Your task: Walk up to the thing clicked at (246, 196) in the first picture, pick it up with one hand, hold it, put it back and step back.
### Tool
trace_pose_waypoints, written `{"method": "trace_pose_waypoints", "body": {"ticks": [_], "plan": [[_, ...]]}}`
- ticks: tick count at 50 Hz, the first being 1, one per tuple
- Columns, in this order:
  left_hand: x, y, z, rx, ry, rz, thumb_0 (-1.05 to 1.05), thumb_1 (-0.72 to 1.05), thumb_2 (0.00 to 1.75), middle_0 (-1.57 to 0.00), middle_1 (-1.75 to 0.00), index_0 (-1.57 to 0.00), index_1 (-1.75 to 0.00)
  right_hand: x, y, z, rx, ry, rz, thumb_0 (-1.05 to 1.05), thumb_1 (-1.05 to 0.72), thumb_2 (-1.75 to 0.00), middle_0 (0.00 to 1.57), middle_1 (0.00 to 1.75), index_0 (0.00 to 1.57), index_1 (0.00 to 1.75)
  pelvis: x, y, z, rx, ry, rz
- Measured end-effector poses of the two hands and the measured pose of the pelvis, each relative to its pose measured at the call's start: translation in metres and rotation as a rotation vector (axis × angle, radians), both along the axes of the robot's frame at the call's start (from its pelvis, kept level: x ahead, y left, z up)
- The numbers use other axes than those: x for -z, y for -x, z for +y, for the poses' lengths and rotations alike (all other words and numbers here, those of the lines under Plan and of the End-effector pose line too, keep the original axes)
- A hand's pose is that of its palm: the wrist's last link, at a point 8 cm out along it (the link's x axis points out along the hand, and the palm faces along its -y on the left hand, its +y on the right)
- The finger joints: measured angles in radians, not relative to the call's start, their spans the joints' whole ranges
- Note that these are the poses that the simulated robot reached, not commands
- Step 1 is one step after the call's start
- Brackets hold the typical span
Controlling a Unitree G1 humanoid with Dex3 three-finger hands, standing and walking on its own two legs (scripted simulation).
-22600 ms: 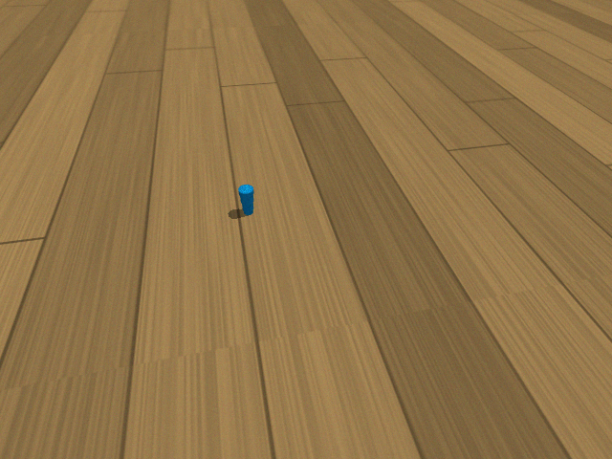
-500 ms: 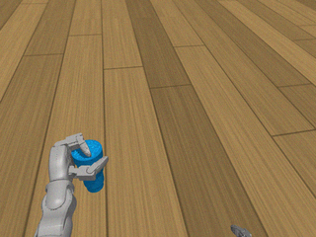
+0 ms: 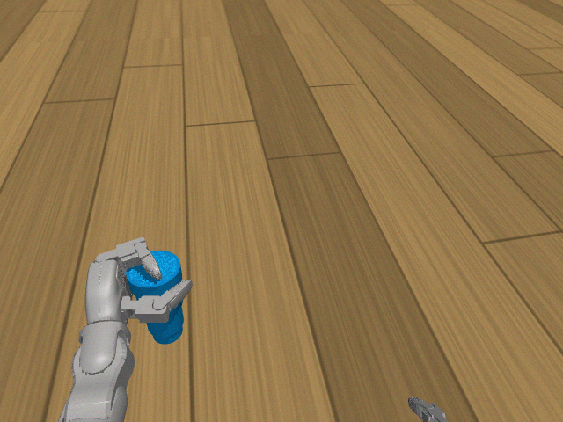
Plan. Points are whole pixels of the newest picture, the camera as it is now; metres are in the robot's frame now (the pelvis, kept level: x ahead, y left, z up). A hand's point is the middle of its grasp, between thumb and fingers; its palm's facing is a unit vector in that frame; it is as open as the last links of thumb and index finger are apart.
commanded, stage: hold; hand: left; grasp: from the side
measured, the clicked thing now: (161, 302) +0.33 +0.18 -0.01
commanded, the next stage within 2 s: crouch in 1.44 s
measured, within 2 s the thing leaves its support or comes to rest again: neither
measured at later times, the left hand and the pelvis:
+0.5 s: hand (160, 278) +0.33 +0.17 +0.05, palm faces +0.17 -0.99 -0.03, open 6.0 cm; pelvis +0.00 +0.00 +0.00, yaw +0 degrees
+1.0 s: hand (163, 271) +0.34 +0.17 +0.05, palm faces +0.16 -0.99 -0.03, open 6.1 cm; pelvis +0.01 +0.00 +0.00, yaw +0 degrees
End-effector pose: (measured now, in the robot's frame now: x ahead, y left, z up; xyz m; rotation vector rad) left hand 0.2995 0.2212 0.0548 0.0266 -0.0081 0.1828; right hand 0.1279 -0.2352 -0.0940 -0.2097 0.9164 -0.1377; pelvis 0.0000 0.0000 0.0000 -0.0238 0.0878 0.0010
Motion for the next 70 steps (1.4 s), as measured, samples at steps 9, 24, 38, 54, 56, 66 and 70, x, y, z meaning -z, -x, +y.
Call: {"method": "trace_pose_waypoints", "body": {"ticks": [9,24,38,54,56,66,70], "plan": [[-0.004,0.002,-0.005,0.015,0.000,-0.007,0.01,-0.17,0.93,-0.74,-1.06,-1.28,-1.36,0.000,0.004,-0.002,0.006,0.002,0.009,0.01,-0.93,-0.90,0.20,0.30,0.20,0.30,-0.001,0.000,-0.001,0.000,-0.001,-0.003],[0.000,-0.005,-0.003,0.012,-0.003,0.009,0.01,-0.17,0.94,-0.74,-1.06,-1.27,-1.35,0.000,0.002,-0.006,0.012,0.008,0.010,0.01,-0.93,-0.90,0.20,0.30,0.20,0.30,-0.001,-0.002,-0.002,0.000,-0.002,0.004],[-0.002,-0.009,0.000,0.004,-0.008,-0.009,0.01,-0.17,0.94,-0.74,-1.06,-1.26,-1.35,0.001,0.001,-0.004,0.013,0.009,0.020,0.01,-0.93,-0.90,0.20,0.30,0.20,0.30,-0.001,-0.005,0.000,0.002,-0.001,0.009],[-0.003,-0.013,-0.005,0.008,0.004,-0.010,0.01,-0.17,0.94,-0.74,-1.06,-1.25,-1.35,0.002,-0.001,-0.005,0.018,0.000,0.032,0.01,-0.93,-0.90,0.20,0.30,0.20,0.30,-0.002,-0.010,-0.002,0.004,-0.002,0.011],[-0.004,-0.013,-0.004,0.002,0.005,-0.016,0.01,-0.17,0.94,-0.74,-1.06,-1.25,-1.35,0.002,-0.002,-0.005,0.017,0.002,0.033,0.01,-0.93,-0.90,0.20,0.30,0.20,0.30,-0.002,-0.011,-0.002,0.003,-0.002,0.011],[0.003,-0.010,-0.003,0.004,-0.001,0.012,0.00,-0.17,0.94,-0.74,-1.06,-1.25,-1.34,0.001,-0.004,-0.009,0.012,0.007,0.022,0.01,-0.93,-0.90,0.20,0.30,0.20,0.30,-0.001,-0.008,-0.003,0.000,-0.002,0.013],[0.001,-0.008,-0.005,0.008,-0.005,0.000,0.00,-0.17,0.94,-0.74,-1.06,-1.25,-1.34,0.001,-0.004,-0.009,0.010,0.007,0.024,0.01,-0.93,-0.90,0.20,0.30,0.20,0.30,-0.001,-0.007,-0.003,0.000,-0.003,0.012]]}}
